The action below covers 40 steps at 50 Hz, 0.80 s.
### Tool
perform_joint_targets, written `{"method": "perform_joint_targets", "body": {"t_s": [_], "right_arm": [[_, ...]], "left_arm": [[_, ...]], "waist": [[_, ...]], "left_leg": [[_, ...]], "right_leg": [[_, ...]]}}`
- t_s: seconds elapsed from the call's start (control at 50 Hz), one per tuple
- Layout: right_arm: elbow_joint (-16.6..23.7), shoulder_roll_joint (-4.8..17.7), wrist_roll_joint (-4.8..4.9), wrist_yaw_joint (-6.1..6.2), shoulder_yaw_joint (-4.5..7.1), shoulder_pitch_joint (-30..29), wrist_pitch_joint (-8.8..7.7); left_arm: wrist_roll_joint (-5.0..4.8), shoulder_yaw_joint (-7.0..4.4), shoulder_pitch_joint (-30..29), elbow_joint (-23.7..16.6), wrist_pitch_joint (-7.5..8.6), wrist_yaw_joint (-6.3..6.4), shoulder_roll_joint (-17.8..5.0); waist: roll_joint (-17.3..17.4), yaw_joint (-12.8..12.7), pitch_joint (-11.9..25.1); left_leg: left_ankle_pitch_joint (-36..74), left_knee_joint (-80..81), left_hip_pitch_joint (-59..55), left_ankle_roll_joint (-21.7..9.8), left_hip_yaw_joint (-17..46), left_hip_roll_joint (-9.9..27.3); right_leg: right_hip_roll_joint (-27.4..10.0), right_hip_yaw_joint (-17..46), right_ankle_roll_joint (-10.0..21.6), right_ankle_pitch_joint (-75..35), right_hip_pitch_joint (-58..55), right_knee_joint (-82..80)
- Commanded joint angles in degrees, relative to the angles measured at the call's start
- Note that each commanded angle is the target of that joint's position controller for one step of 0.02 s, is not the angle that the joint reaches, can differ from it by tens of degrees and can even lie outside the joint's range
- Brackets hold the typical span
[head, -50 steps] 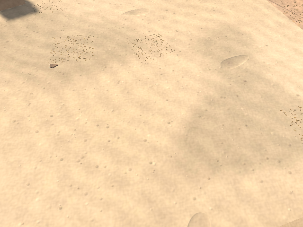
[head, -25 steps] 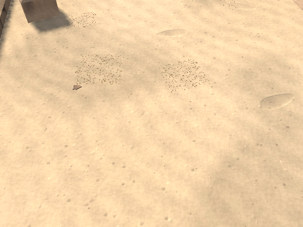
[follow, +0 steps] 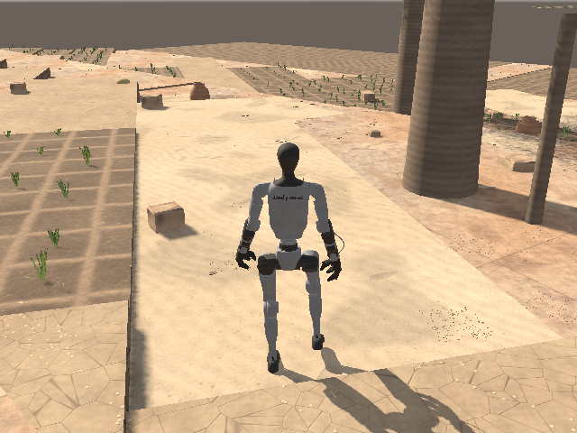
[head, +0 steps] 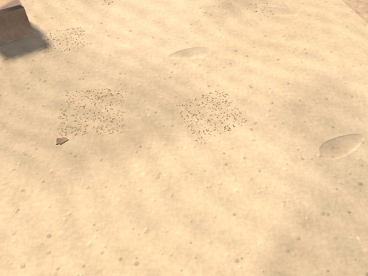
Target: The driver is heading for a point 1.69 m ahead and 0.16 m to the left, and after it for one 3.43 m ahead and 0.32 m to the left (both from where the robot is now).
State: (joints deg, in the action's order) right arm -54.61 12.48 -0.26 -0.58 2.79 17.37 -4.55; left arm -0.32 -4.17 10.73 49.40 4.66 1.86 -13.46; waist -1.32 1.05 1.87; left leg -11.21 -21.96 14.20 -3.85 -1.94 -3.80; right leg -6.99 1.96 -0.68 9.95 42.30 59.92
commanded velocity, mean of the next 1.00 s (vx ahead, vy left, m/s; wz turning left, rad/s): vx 0.28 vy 0.00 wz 0.00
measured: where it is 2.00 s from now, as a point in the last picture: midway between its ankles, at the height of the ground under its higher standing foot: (200, 213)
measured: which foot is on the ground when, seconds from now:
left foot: down 0.00-0.24, up 0.26-0.62, down 0.64-1.00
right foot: up 0.00-0.20, down 0.22-1.00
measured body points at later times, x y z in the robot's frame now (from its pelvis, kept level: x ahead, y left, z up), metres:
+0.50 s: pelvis +0.22 -0.08 +0.00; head +0.25 -0.09 +0.45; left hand +0.30 +0.18 -0.12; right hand +0.34 -0.34 -0.13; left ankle +0.29 +0.09 -0.69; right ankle +0.23 -0.16 -0.74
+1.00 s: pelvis +0.32 -0.06 -0.02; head +0.33 -0.07 +0.43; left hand +0.36 +0.20 -0.16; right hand +0.39 -0.32 -0.16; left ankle +0.32 +0.07 -0.74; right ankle +0.24 -0.16 -0.74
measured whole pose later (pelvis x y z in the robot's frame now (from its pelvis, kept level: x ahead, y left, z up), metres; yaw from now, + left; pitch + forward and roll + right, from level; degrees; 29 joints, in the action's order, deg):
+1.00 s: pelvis +0.32 -0.06 -0.02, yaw -1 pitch +2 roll +0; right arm -55.7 12.8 1.6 0.7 4.5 12.1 -2.9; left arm -0.9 -3.5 15.0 58.8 4.1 0.3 -12.9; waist 0.7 -1.1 0.7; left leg -18.5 -36.7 19.6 -0.6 0.1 0.8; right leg 0.9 -2.1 2.8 25.2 10.3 33.4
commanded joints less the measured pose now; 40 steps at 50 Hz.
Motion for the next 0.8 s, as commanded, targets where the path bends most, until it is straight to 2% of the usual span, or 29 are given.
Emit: {"method": "perform_joint_targets", "body": {"t_s": [0.02,0.1,0.14,0.18,0.2,0.22,0.24,0.26,0.28,0.3,0.32,0.34,0.38,0.42,0.48,0.56,0.6,0.62,0.64,0.66,0.68,0.7,0.72,0.74,0.76,0.8], "right_arm": [[4.4,9.3,0.76,1.05,2.22,-3.4,-0.97],[2.4,10.1,2.07,1.14,2.74,1.5,-0.55],[1.5,10.4,2.13,1.11,2.93,3.1,-0.16],[1.1,11.3,2.08,1.16,3.25,3.1,0.37],[1.2,11.3,2.09,1.19,3.13,2.5,0.60],[1.6,9.9,1.86,1.21,2.60,2.0,0.64],[3.3,7.5,0.70,1.33,1.55,1.0,0.44],[3.3,2.6,0.57,1.16,0.05,7.2,-0.81],[2.3,8.0,0.73,1.02,1.35,5.6,-1.54],[3.3,9.7,1.55,1.08,1.88,1.9,-1.61],[3.6,9.0,1.41,1.49,1.81,-0.2,-1.07],[3.8,8.5,0.87,1.97,2.06,-1.4,-0.29],[3.6,6.5,0.61,2.29,2.06,0.1,1.42],[3.5,4.4,0.40,2.47,1.70,0.2,2.06],[4.3,3.7,0.27,2.47,1.11,-4.1,2.46],[4.6,5.1,0.53,2.40,1.37,-8.4,3.44],[4.6,5.3,0.21,2.29,1.52,-9.2,3.46],[4.2,5.5,-0.16,2.26,1.64,-8.9,3.33],[4.0,7.0,-0.68,2.35,1.98,-8.6,3.25],[4.0,9.4,-0.84,2.61,2.40,-8.3,3.29],[3.6,10.3,-0.32,2.72,2.64,-9.8,3.66],[3.7,7.3,0.35,2.41,2.26,-11.3,4.00],[3.6,5.7,0.45,2.14,1.98,-12.2,4.13],[3.6,5.6,0.15,2.03,1.84,-12.8,4.07],[3.0,6.1,0.24,1.92,2.06,-11.9,3.87],[1.8,7.9,1.05,2.08,2.82,-9.9,3.68]], "left_arm": [[0.19,0.42,-0.5,-2.6,0.22,-0.56,-0.4],[-0.65,0.57,-9.3,-5.2,0.11,-1.61,-2.1],[-0.63,0.56,-12.2,-6.4,0.42,-2.24,-3.0],[-0.61,0.23,-11.5,-6.7,0.88,-2.73,-4.2],[-0.51,-0.36,-8.2,-5.7,0.97,-2.76,-5.3],[-0.18,-1.69,-0.3,-3.2,0.99,-2.47,-7.9],[0.65,-3.08,10.3,-1.4,1.03,-2.05,-12.9],[0.62,-3.76,12.6,-0.2,0.68,-2.37,-16.4],[0.32,-2.47,13.4,-0.9,0.57,-2.43,-11.5],[0.50,-1.72,8.3,-2.0,0.62,-2.35,-9.7],[0.70,-1.15,3.5,-3.0,0.62,-2.55,-8.3],[0.67,-0.73,0.2,-3.1,0.56,-2.78,-6.6],[1.34,-0.08,-2.1,-2.4,0.71,-2.88,-4.5],[1.62,-0.11,-2.8,-1.4,0.67,-2.30,-5.1],[1.13,-0.40,-2.9,-0.2,-0.09,-1.33,-6.9],[0.90,-0.15,-0.8,2.3,-0.99,-1.04,-6.9],[0.48,0.17,-1.4,3.1,-1.41,-0.88,-6.3],[0.04,0.40,-1.2,3.5,-1.58,-0.83,-5.8],[0.19,0.64,0.8,4.1,-1.57,-0.83,-5.0],[1.23,0.85,3.1,4.4,-1.42,-0.83,-4.1],[1.30,0.83,8.3,5.7,-1.38,-0.86,-3.0],[1.13,1.10,6.7,6.0,-1.77,-0.60,-2.9],[0.83,0.92,3.7,5.7,-2.40,-0.38,-4.0],[0.58,0.82,2.4,5.6,-3.02,-0.08,-4.2],[0.51,0.58,2.7,6.0,-3.51,0.03,-4.8],[0.05,0.29,3.1,6.1,-3.77,-0.10,-5.0]], "waist": [[4.3,-1.4,-0.4],[4.6,1.7,-2.3],[4.6,2.4,-3.1],[5.7,0.9,-2.3],[5.7,-1.2,-0.5],[4.6,-4.4,4.4],[-2.0,-8.2,12.5],[-17.0,-5.6,17.7],[-11.0,-7.2,18.1],[-7.4,-6.1,12.2],[-2.9,-4.0,9.0],[-1.0,-2.3,6.3],[-2.9,0.9,5.3],[-3.8,2.2,5.3],[-4.3,1.4,5.9],[-4.1,-0.2,4.8],[-3.8,0.4,3.4],[-3.0,1.0,3.0],[-0.9,0.5,3.2],[2.6,-1.5,4.3],[8.8,-5.1,4.9],[9.3,-3.8,3.8],[8.0,-2.7,1.6],[6.7,-2.5,0.8],[6.1,-2.2,1.1],[5.9,-1.9,0.1]], "left_leg": [[16.4,11.2,4.1,-9.6,9.2,14.2],[8.6,11.5,-2.9,-8.6,10.1,15.9],[7.7,9.6,-7.0,-7.9,10.8,17.2],[10.5,6.2,-9.2,-6.5,10.8,17.8],[16.2,2.4,-9.1,-5.4,9.6,16.5],[22.8,-6.3,-6.4,-3.8,6.8,13.5],[14.0,-24.8,3.8,-0.5,2.2,8.8],[-17.7,-43.1,25.0,3.2,0.9,0.4],[-22.5,-50.4,29.9,3.4,7.9,2.3],[-18.7,-52.0,31.7,3.3,7.7,4.3],[-15.1,-49.9,29.3,3.7,5.9,6.8],[-13.0,-46.2,26.8,4.0,5.4,8.3],[-10.0,-40.5,18.5,4.2,5.4,9.6],[-6.3,-32.9,15.0,4.8,4.7,8.9],[1.2,-21.7,9.8,5.1,3.5,7.9],[4.2,-14.6,6.8,4.7,3.8,7.3],[5.1,-9.0,4.0,3.6,3.3,6.8],[8.8,-4.1,0.9,2.7,2.9,6.5],[16.6,-1.9,-2.9,1.8,4.8,8.3],[26.5,-3.3,-7.8,0.4,7.5,11.5],[25.5,-5.2,-10.4,-2.6,8.9,13.1],[16.7,-4.1,-7.2,-2.7,8.9,12.1],[11.9,-3.2,-4.5,-1.7,8.4,10.7],[11.4,-3.3,-3.2,-0.8,7.8,9.9],[6.9,-3.4,-3.1,-0.7,7.1,9.0],[-8.7,-3.4,-2.0,-2.1,7.5,8.5]], "right_leg": [[0.2,-0.1,0.5,-10.7,-7.5,-15.5],[2.1,-0.7,1.2,-12.5,-7.6,-24.7],[2.7,-1.1,2.5,-8.7,-7.1,-27.6],[3.9,-2.2,3.9,-4.5,-11.3,-30.5],[5.2,-3.4,4.8,-3.9,-17.3,-32.5],[5.3,-3.1,6.5,-4.8,-29.0,-32.2],[-5.0,8.4,10.5,-13.8,-45.6,-31.4],[-16.3,29.8,18.9,-15.9,-62.4,-36.1],[-15.6,32.5,18.4,-18.3,-61.9,-37.7],[-14.2,23.9,16.7,-26.9,-55.3,-37.3],[-11.6,17.3,15.7,-33.8,-47.9,-37.9],[-9.8,13.4,15.0,-35.8,-41.4,-39.4],[-7.3,8.6,14.0,-38.8,-33.0,-42.0],[-6.0,4.5,14.2,-42.9,-30.0,-42.9],[-4.3,0.5,12.9,-43.3,-28.7,-43.2],[-4.8,1.4,12.4,-33.3,-30.3,-43.4],[-4.4,2.2,11.5,-25.3,-30.1,-42.0],[-3.0,2.2,9.9,-19.6,-29.7,-40.6],[-1.0,2.1,7.7,-13.1,-28.9,-39.0],[2.4,0.3,5.6,-5.1,-26.3,-36.3],[5.5,-1.6,3.8,3.2,-23.3,-36.9],[6.1,-2.9,2.8,5.1,-25.1,-37.1],[6.2,-3.4,2.3,5.2,-25.4,-36.7],[5.9,-3.3,2.3,4.3,-25.9,-36.4],[6.3,-3.8,2.8,7.0,-26.0,-35.7],[6.7,-4.3,4.3,16.4,-24.1,-33.7]]}}
Keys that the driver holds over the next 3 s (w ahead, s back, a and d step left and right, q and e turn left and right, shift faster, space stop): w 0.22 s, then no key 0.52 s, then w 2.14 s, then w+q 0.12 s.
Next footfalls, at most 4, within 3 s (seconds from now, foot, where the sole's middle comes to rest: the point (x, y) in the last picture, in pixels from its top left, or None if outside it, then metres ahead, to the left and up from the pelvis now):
0.22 right None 0.27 -0.16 -0.78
0.64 left None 0.36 0.07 -0.78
1.36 left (167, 241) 0.64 0.08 -0.78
1.94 right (228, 178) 0.92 -0.18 -0.78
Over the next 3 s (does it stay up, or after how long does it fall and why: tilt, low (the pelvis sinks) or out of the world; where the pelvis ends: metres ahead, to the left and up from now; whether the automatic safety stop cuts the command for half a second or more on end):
stays up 1.35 -0.06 -0.01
